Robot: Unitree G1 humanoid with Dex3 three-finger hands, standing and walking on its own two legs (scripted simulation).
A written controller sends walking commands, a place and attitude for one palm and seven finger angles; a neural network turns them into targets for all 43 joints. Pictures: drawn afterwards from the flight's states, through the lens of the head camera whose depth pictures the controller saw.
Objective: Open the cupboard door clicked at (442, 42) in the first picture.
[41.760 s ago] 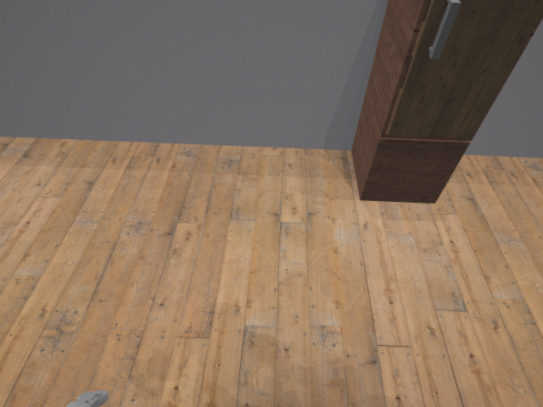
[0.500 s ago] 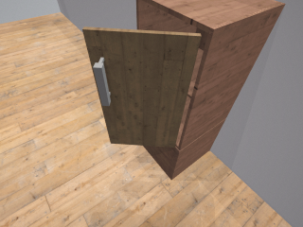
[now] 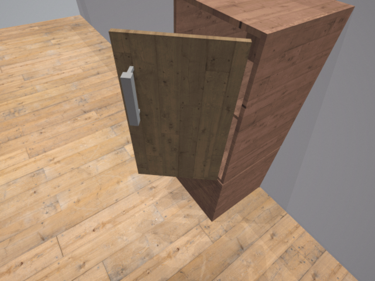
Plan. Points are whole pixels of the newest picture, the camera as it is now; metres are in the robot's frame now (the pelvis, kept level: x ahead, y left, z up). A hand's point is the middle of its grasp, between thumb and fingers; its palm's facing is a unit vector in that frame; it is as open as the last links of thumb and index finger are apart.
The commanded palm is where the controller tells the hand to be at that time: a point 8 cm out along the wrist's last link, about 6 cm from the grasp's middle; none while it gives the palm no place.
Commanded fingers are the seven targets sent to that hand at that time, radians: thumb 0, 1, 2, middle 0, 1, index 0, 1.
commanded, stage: come to a stop and stand still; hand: left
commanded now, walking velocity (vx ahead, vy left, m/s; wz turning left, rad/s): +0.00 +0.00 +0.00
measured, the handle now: (133, 96) +0.56 +0.19 +0.08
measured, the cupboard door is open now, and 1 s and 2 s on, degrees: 50 50 50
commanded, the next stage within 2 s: look again from close up in 0.54 s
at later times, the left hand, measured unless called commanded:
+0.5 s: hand out of the picture +0.00 +0.22 -0.16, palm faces +0.01 -0.97 -0.24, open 7.4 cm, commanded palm none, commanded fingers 0.00 0.90 0.90 -0.20 -0.30 -0.20 -0.30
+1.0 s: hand out of the picture -0.07 +0.17 -0.18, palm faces +0.02 -0.99 -0.14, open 7.4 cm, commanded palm none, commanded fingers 0.00 0.90 0.90 -0.20 -0.30 -0.20 -0.30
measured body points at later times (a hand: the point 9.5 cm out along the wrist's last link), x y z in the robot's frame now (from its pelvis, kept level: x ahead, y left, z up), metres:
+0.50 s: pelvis -0.04 +0.01 +0.01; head -0.05 +0.02 +0.46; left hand +0.00 +0.27 -0.14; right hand +0.01 -0.24 -0.14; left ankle -0.04 +0.09 -0.73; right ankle +0.02 -0.11 -0.73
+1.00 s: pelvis -0.04 +0.02 +0.01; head -0.04 +0.04 +0.46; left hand -0.07 +0.23 -0.16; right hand -0.05 -0.19 -0.15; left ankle -0.04 +0.09 -0.73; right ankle +0.02 -0.11 -0.73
